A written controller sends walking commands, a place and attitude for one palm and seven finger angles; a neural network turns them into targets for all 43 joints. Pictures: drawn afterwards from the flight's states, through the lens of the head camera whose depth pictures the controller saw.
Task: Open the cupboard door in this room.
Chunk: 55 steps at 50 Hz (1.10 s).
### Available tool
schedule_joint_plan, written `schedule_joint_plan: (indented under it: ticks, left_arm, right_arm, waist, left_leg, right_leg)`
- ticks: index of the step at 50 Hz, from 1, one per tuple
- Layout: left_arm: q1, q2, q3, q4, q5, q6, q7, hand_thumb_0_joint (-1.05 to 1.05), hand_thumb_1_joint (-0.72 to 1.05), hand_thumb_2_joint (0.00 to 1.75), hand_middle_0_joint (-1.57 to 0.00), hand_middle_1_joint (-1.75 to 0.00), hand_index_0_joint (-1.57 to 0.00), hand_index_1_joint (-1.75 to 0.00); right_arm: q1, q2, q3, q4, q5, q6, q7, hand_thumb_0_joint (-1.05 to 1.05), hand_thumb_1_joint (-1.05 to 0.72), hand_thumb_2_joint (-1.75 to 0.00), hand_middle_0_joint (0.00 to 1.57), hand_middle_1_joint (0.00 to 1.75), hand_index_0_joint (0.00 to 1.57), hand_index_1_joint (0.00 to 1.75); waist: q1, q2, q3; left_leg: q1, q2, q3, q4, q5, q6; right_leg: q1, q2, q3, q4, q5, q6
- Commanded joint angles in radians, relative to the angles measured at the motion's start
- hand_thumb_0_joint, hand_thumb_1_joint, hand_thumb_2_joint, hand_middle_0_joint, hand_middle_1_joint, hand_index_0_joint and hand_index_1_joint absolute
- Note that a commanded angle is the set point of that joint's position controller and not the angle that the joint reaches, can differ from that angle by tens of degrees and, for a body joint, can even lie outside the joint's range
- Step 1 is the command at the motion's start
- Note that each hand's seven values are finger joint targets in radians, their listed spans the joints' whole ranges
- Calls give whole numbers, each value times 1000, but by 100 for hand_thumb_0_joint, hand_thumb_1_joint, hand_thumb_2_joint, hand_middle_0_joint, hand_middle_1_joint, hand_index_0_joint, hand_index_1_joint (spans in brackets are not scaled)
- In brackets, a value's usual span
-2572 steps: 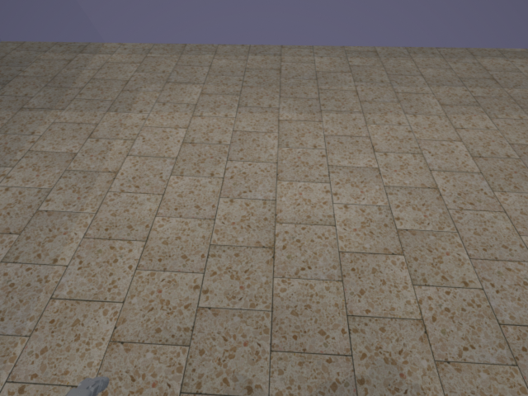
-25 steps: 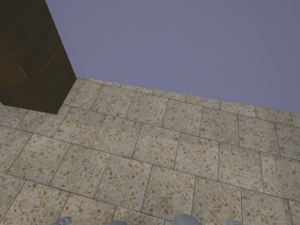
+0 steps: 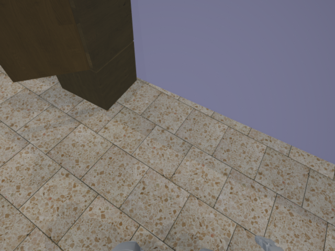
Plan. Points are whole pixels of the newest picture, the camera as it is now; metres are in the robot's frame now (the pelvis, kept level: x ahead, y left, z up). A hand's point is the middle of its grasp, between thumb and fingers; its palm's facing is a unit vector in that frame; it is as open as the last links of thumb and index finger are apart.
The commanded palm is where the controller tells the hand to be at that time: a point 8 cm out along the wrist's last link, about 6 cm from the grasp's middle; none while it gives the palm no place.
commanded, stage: turn to face it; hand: left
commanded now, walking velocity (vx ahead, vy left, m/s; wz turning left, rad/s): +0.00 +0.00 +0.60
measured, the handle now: out of the picture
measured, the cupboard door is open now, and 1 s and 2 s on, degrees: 48 48 48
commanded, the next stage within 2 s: take the last steps up to it in 0.54 s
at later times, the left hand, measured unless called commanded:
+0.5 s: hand out of the picture +0.06 +0.15 -0.13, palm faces +0.26 -0.93 -0.26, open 7.4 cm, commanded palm none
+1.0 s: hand out of the picture +0.04 +0.18 -0.15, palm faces +0.44 -0.86 -0.25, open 7.4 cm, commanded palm none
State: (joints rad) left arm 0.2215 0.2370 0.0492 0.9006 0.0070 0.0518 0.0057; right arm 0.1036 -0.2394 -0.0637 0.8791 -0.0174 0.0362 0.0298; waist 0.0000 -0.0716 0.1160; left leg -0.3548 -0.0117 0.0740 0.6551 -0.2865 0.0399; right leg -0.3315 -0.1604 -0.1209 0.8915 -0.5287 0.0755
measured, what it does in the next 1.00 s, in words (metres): steps on the spot, turning left: right foot, then left foot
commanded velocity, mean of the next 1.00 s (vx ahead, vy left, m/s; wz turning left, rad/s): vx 0.11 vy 0.06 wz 0.33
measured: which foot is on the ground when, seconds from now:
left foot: down 0.00-0.32, up 0.34-0.64, down 0.66-0.98, up 1.00-1.00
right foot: up 0.00-0.32, down 0.34-0.68, up 0.70-0.96, down 0.98-1.00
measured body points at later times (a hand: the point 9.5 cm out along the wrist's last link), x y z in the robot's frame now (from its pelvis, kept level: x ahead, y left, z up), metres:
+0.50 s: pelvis +0.03 -0.05 +0.02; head +0.07 -0.06 +0.47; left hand +0.04 +0.20 -0.11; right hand +0.16 -0.29 -0.13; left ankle -0.03 +0.07 -0.65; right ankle +0.03 -0.17 -0.72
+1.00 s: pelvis +0.07 -0.04 +0.01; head +0.09 -0.04 +0.46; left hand +0.01 +0.22 -0.13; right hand +0.19 -0.24 -0.15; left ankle +0.00 +0.07 -0.71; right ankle +0.12 -0.15 -0.73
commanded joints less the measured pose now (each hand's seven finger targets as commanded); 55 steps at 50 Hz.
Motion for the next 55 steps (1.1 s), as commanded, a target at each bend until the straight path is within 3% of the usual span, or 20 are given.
schedule_joint_plan:
  ticks: [1, 4, 10, 14, 15, 16, 17, 22, 27, 30, 32, 33, 34, 37, 46, 47, 49, 50, 53, 55]
  left_arm:
    - [-116, 111, 41, -122, 9, -19, 12, 0, 90, 90, -20, -30, -20, -30]
    - [-57, 102, 42, -85, 12, -14, 0, 0, 90, 90, -20, -30, -20, -30]
    - [-84, 80, 32, -94, 6, -21, 3, 0, 90, 90, -20, -30, -20, -30]
    - [20, 95, 35, -67, 2, -35, 9, 0, 90, 90, -20, -30, -20, -30]
    - [58, 136, 45, -60, 5, -46, 15, 0, 90, 90, -20, -30, -20, -30]
    - [82, 228, 65, -55, 22, -56, 24, 0, 90, 90, -20, -30, -20, -30]
    - [71, 255, 61, -64, 21, -56, 26, 0, 90, 90, -20, -30, -20, -30]
    - [-4, 132, 30, -68, 12, -62, 26, 0, 90, 90, -20, -30, -20, -30]
    - [93, 168, 45, -19, 20, -67, 27, 0, 90, 90, -20, -30, -20, -30]
    - [81, 172, 46, 2, 14, -66, 23, 0, 90, 90, -20, -30, -20, -30]
    - [47, 137, 38, -4, -3, -61, 17, 0, 90, 90, -20, -30, -20, -30]
    - [52, 79, 25, -25, -7, -57, 13, 0, 90, 90, -20, -30, -20, -30]
    - [-3, 60, 14, -47, -4, -47, 14, 0, 90, 90, -20, -30, -20, -30]
    - [-66, 78, 30, -36, 20, -31, -3, 0, 90, 90, -20, -30, -20, -30]
    - [79, 43, 32, 30, 15, -64, -31, 0, 90, 90, -20, -30, -20, -30]
    - [159, 63, 42, 56, 18, -72, -26, 0, 90, 90, -20, -30, -20, -30]
    - [273, 227, 73, 68, 27, -82, -2, 0, 90, 90, -20, -30, -20, -30]
    - [226, 211, 68, 55, 16, -85, 4, 0, 90, 90, -20, -30, -20, -30]
    - [83, 127, 48, 38, 17, -105, 7, 0, 90, 90, -20, -30, -20, -30]
    - [111, 97, 36, 55, 15, -120, 4, 0, 90, 90, -20, -30, -20, -30]
  right_arm:
    - [122, -235, -53, -41, -11, -16, -44, 0, -90, -90, 20, 30, 20, 30]
    - [54, -191, -37, -48, -8, -23, -48, 0, -90, -90, 20, 30, 20, 30]
    - [81, -197, -46, -29, -13, -15, -43, 0, -90, -90, 20, 30, 20, 30]
    - [28, -179, -47, -41, -4, -6, -40, 0, -90, -90, 20, 30, 20, 30]
    - [24, -146, -44, -49, 4, -6, -36, 0, -90, -90, 20, 30, 20, 30]
    - [28, -82, -33, -67, 13, -7, -31, 0, -90, -90, 20, 30, 20, 30]
    - [8, -99, -37, -78, 7, -3, -28, 0, -90, -90, 20, 30, 20, 30]
    - [14, -64, -23, -28, 2, 17, -15, 0, -90, -90, 20, 30, 20, 30]
    - [-34, -20, 2, -18, 11, -2, -15, 0, -90, -90, 20, 30, 20, 30]
    - [16, -24, 7, 6, 10, -12, -21, 0, -90, -90, 20, 30, 20, 30]
    - [101, -89, -6, 33, 1, -27, -29, 0, -90, -90, 20, 30, 20, 30]
    - [135, -168, -24, 35, -7, -33, -33, 0, -90, -90, 20, 30, 20, 30]
    - [176, -215, -29, 43, -13, -22, -44, 0, -90, -90, 20, 30, 20, 30]
    - [128, -162, -15, 33, -18, -27, -51, 0, -90, -90, 20, 30, 20, 30]
    - [86, -142, -12, 41, -8, -41, -40, 0, -90, -90, 20, 30, 20, 30]
    - [65, -124, -11, 40, -1, -40, -37, 0, -90, -90, 20, 30, 20, 30]
    - [2, -49, 1, -23, 2, -40, -19, 0, -90, -90, 20, 30, 20, 30]
    - [-31, -99, -11, -32, -13, -33, -12, 0, -90, -90, 20, 30, 20, 30]
    - [25, -64, -18, 12, -12, -21, 5, 0, -90, -90, 20, 30, 20, 30]
    - [27, -39, -8, 21, -9, -22, 14, 0, -90, -90, 20, 30, 20, 30]
  waist:
    - [-63, 274, -175]
    - [-15, 245, -159]
    - [-28, 233, -175]
    - [26, 232, -185]
    - [47, 125, -193]
    - [57, -168, -196]
    - [62, -226, -160]
    - [7, -174, -99]
    - [51, -120, -166]
    - [19, -124, -167]
    - [-34, 13, -205]
    - [-45, 259, -232]
    - [-70, 343, -217]
    - [-48, 339, -78]
    - [46, 173, -116]
    - [89, 96, -117]
    - [159, -288, -64]
    - [120, -147, 14]
    - [25, -161, 5]
    - [26, -152, 1]
  left_leg:
    - [201, 321, -441, -320, 303, 163]
    - [154, 237, -332, -326, 262, 106]
    - [157, 218, -360, -301, 287, 114]
    - [27, 165, -359, -207, 290, 67]
    - [-62, 108, -322, -122, 194, 19]
    - [-218, -37, -153, 92, -93, -59]
    - [-214, -43, -119, 344, -339, -72]
    - [-205, 16, -83, 463, -186, -94]
    - [-93, -5, -2, 113, -186, -90]
    - [55, -24, 18, -96, -39, -75]
    - [299, 70, -62, -250, 258, -34]
    - [408, 282, -332, -252, 458, 72]
    - [352, 390, -430, -309, 485, 194]
    - [178, 301, -402, -398, -53, 179]
    - [3, 161, -265, -321, -206, 106]
    - [-106, 99, -209, -202, -244, 67]
    - [-412, -38, -67, 327, -334, -30]
    - [-417, 36, -155, 464, -232, -31]
    - [-333, 99, -135, 510, -32, -59]
    - [-303, 99, -81, 417, 35, -79]
  right_leg:
    - [-261, 26, 135, 298, 6, 4]
    - [-199, 53, 128, 225, 111, 6]
    - [-82, 114, 93, -51, 83, -3]
    - [170, 145, 78, -365, 246, -15]
    - [291, 71, 153, -514, 290, -33]
    - [366, -182, 419, -612, 335, -121]
    - [228, -335, 514, -641, 427, -229]
    - [214, -140, 177, -531, 792, -199]
    - [345, -156, 149, -446, 987, -202]
    - [281, -130, 111, -386, 949, -156]
    - [104, -77, 54, -252, 725, -77]
    - [-92, 31, -4, -93, 229, -17]
    - [-147, 71, 31, 59, -129, -13]
    - [-238, 60, 98, 202, -29, -48]
    - [173, 134, -5, -299, 158, -49]
    - [320, 111, 26, -417, 176, -54]
    - [391, -354, 661, -785, -220, -214]
    - [248, -375, 669, -823, -277, -251]
    - [134, -243, 402, -773, -55, -186]
    - [167, -188, 225, -751, 207, -156]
